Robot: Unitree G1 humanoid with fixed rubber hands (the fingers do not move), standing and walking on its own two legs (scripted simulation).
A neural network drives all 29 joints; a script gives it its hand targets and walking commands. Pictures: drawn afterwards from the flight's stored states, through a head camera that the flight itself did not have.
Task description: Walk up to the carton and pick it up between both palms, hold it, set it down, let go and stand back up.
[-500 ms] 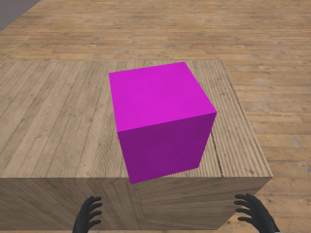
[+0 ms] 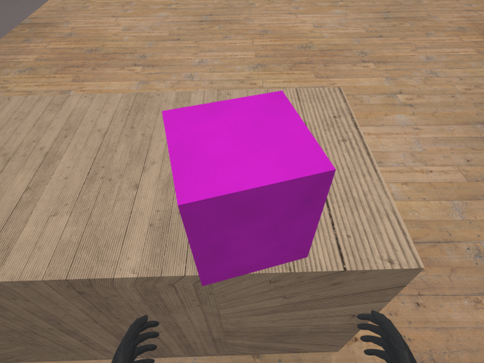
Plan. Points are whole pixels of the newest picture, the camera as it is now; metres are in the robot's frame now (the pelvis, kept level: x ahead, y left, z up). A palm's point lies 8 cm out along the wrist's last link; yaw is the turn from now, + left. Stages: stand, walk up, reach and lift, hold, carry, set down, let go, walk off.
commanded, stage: let go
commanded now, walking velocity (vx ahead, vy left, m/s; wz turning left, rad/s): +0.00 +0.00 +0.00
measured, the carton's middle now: (241, 190) +0.40 +0.03 +0.06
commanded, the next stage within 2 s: stand in 0.30 s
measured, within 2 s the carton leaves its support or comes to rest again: neither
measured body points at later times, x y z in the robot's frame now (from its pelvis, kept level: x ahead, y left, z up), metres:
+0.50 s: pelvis +0.00 +0.00 -0.01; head -0.02 +0.01 +0.44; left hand +0.12 +0.25 -0.12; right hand +0.11 -0.26 -0.11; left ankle -0.01 +0.12 -0.75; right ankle -0.01 -0.12 -0.75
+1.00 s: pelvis -0.04 +0.01 -0.01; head -0.06 +0.02 +0.44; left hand -0.02 +0.26 -0.15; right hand -0.03 -0.25 -0.14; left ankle -0.01 +0.12 -0.75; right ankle -0.01 -0.12 -0.75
